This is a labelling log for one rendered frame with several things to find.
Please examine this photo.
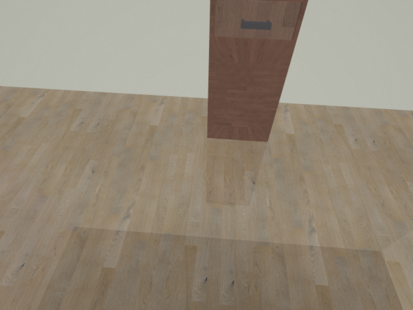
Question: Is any drawer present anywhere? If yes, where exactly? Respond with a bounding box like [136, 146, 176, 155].
[214, 0, 301, 40]

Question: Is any cabinet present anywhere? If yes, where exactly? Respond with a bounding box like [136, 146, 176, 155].
[207, 0, 308, 142]

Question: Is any handle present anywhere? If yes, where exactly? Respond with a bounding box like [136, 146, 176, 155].
[241, 19, 272, 30]

